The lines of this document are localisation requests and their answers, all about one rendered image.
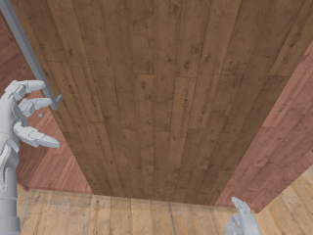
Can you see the handle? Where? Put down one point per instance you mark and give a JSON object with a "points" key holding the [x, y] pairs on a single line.
{"points": [[16, 28]]}

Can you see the left robot hand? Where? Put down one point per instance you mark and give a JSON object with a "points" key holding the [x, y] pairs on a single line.
{"points": [[11, 113]]}

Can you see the wardrobe door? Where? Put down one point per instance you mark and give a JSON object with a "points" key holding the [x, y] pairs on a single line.
{"points": [[285, 136], [162, 98]]}

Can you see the left robot forearm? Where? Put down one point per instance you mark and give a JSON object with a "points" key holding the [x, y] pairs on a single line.
{"points": [[10, 223]]}

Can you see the right robot hand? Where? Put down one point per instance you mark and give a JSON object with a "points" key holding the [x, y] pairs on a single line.
{"points": [[246, 221]]}

